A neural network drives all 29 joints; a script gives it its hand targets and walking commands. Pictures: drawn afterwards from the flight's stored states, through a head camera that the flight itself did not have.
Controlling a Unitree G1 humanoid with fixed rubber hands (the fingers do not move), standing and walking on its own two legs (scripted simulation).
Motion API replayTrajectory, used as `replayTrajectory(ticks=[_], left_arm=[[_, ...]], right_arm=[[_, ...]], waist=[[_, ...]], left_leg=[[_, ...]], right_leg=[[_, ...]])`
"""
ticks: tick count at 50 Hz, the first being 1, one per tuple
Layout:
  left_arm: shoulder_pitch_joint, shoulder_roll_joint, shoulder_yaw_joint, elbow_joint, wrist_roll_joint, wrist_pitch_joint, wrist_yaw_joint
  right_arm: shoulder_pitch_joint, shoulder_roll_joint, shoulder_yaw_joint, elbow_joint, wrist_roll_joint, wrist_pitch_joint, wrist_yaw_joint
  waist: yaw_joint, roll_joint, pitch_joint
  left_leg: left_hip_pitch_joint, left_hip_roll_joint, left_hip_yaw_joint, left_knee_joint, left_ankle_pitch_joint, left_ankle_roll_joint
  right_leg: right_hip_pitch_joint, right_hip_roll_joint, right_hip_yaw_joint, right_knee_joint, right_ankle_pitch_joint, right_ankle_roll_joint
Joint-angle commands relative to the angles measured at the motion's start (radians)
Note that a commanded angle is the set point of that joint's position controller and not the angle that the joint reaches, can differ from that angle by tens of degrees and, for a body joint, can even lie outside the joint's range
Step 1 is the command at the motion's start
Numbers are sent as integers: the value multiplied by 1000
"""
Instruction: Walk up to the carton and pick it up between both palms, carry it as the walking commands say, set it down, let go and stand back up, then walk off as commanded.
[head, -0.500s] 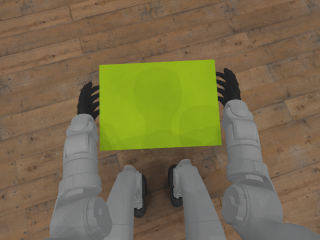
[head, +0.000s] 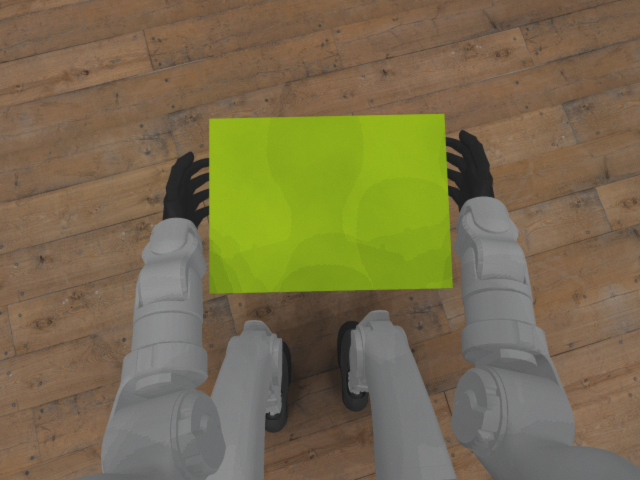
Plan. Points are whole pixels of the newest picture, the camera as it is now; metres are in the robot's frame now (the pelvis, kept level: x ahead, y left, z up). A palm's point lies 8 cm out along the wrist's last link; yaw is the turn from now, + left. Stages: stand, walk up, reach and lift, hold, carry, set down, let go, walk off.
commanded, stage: set down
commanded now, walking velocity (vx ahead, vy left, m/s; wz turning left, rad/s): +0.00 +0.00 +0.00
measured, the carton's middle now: (327, 215) +0.42 -0.02 -0.17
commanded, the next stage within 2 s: none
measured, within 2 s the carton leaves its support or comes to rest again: neither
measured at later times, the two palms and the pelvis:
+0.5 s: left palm (198, 220) +0.42 +0.16 -0.19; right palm (446, 195) +0.44 -0.19 -0.17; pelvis -0.04 +0.00 -0.09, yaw +1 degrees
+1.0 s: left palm (218, 221) +0.43 +0.16 -0.28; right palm (428, 201) +0.46 -0.20 -0.27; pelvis -0.04 +0.00 -0.15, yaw +1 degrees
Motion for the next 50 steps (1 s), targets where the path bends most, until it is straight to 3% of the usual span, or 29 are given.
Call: replayTrajectory(ticks=[1, 6, 7, 8, 10, 11, 13, 14, 15, 17, 19, 20, 21, 22, 27, 29, 31, 34, 35, 37, 39, 42, 43, 45, 46, 47, 48, 49, 50], left_arm=[[-714, -796, -677, -87, -236, -80, -186], [-817, -715, -709, -147, -277, -92, -169], [-921, -674, -743, -231, -307, -100, -162], [-892, -648, -707, -188, -290, -92, -158], [-935, -675, -727, -166, -293, -72, -151], [-964, -664, -719, -157, -302, -64, -148], [-999, -673, -707, -178, -289, -45, -152], [-1010, -698, -706, -140, -298, -33, -152], [-1041, -657, -679, -132, -280, -23, -160], [-1044, -667, -633, -53, -260, -2, -174], [-1062, -698, -616, -12, -245, 17, -172], [-1018, -735, -600, 26, -238, 23, -178], [-1056, -744, -606, -1, -236, 23, -178], [-1080, -725, -597, -14, -245, 15, -180], [-1062, -732, -560, 18, -225, -7, -178], [-1140, -708, -608, -88, -273, -42, -169], [-1125, -683, -630, -93, -285, -50, -158], [-1195, -664, -696, -164, -324, -66, -147], [-1131, -676, -694, -139, -320, -68, -142], [-1141, -654, -698, -134, -342, -74, -132], [-1116, -630, -678, -112, -326, -74, -122], [-1137, -628, -679, -117, -329, -76, -120], [-1145, -607, -675, -117, -322, -80, -122], [-1149, -617, -666, -70, -321, -73, -127], [-1158, -606, -670, -53, -309, -71, -124], [-1141, -594, -640, -53, -308, -76, -127], [-1206, -630, -679, -92, -336, -82, -125], [-1228, -583, -682, -114, -347, -89, -118], [-1198, -579, -675, -95, -343, -89, -116]], right_arm=[[-579, 901, 641, -32, 228, -37, 215], [-639, 876, 678, -67, 243, -33, 175], [-648, 893, 702, -45, 261, -21, 172], [-693, 886, 693, -78, 264, -17, 165], [-740, 875, 696, -75, 270, -5, 154], [-728, 875, 670, -24, 253, 10, 158], [-783, 882, 675, -52, 266, 25, 152], [-770, 863, 626, 14, 237, 37, 151], [-752, 859, 598, 46, 220, 51, 155], [-799, 868, 579, 81, 213, 68, 153], [-833, 866, 522, 126, 208, 72, 170], [-839, 854, 506, 146, 195, 74, 176], [-839, 847, 484, 144, 182, 69, 191], [-856, 856, 481, 150, 197, 70, 197], [-811, 849, 420, 218, 172, 47, 215], [-872, 850, 505, 101, 226, 23, 219], [-833, 844, 507, 134, 229, 12, 216], [-856, 803, 527, 68, 253, -4, 207], [-886, 818, 574, -2, 280, -14, 201], [-897, 796, 579, 22, 281, -16, 187], [-875, 792, 594, 25, 273, -11, 182], [-875, 792, 603, 57, 280, -2, 175], [-917, 782, 600, 57, 300, -7, 172], [-895, 771, 576, 78, 271, -9, 173], [-924, 755, 575, 68, 282, -10, 173], [-911, 749, 573, 113, 266, -5, 169], [-935, 749, 591, 63, 291, -18, 170], [-962, 766, 612, 48, 304, -19, 168], [-969, 729, 612, 19, 307, -24, 167]], waist=[[1, -38, -1091], [-2, -72, -1174], [15, -49, -1217], [24, -71, -1205], [24, -21, -1165], [5, -57, -1155], [25, -10, -1173], [-23, -36, -1134], [3, 17, -1107], [-9, -42, -1019], [14, 33, -980], [-3, 30, -975], [-29, 35, -999], [-9, 42, -1011], [-43, 21, -983], [-6, 25, -1135], [-19, 9, -1139], [-45, 63, -1215], [-19, 45, -1252], [-38, 2, -1232], [-4, -2, -1217], [-20, -24, -1238], [7, -8, -1197], [-28, -16, -1154], [-5, 24, -1147], [-32, -48, -1099], [-31, -1, -1161], [-3, -26, -1226], [-28, -34, -1184]], left_leg=[[306, -112, -120, -1, 351, -47], [188, -126, -85, 76, 302, -44], [179, -122, -66, 104, 279, -44], [179, -125, -75, 103, 245, -39], [141, -122, -63, 122, 177, -36], [172, -121, -78, 108, 128, -40], [102, -124, -41, 136, 106, -35], [126, -120, -74, 112, 61, -32], [61, -117, -40, 141, 38, -48], [2, -108, -50, 136, -30, -38], [54, -105, -62, 116, -52, -36], [63, -104, -74, 119, -51, -39], [88, -102, -90, 109, -32, -38], [81, -100, -77, 122, -40, -39], [26, -106, -84, 157, 37, -40], [44, -110, -61, 221, 166, -38], [42, -111, -69, 229, 213, -50], [50, -111, -65, 270, 237, -56], [77, -114, -71, 282, 308, -47], [63, -118, -67, 301, 298, -52], [52, -114, -56, 313, 284, -54], [2, -117, -46, 339, 240, -51], [-32, -115, -40, 349, 231, -45], [-52, -113, -52, 344, 195, -44], [-44, -106, -46, 356, 201, -47], [-93, -112, -43, 375, 175, -41], [-56, -109, -55, 384, 215, -43], [-47, -111, -47, 400, 234, -42], [-45, -106, -58, 404, 264, -45]], right_leg=[[556, 99, 43, 39, 354, 43], [577, 99, 43, 99, 343, 58], [612, 94, 59, 118, 329, 49], [557, 96, 41, 123, 277, 64], [536, 96, 50, 138, 209, 55], [507, 96, 28, 143, 167, 61], [534, 87, 48, 145, 133, 49], [484, 91, 19, 162, 102, 49], [490, 81, 49, 167, 80, 44], [463, 83, 49, 148, -16, 51], [359, 81, 23, 185, -27, 34], [333, 82, 15, 194, -51, 33], [291, 85, -4, 202, -17, 26], [294, 85, 1, 213, -28, 25], [248, 89, -3, 245, 49, 15], [313, 90, 9, 282, 177, 12], [299, 94, -8, 302, 222, 18], [301, 92, 2, 338, 260, 16], [299, 100, -2, 354, 304, 26], [301, 98, -6, 361, 297, 32], [288, 90, 2, 368, 287, 35], [328, 88, -2, 389, 269, 41], [309, 87, 9, 397, 271, 42], [268, 84, -8, 404, 226, 39], [245, 80, -1, 418, 227, 39], [260, 81, -2, 412, 208, 46], [265, 83, 1, 440, 251, 36], [316, 81, 0, 457, 286, 38], [258, 80, -12, 460, 304, 44]])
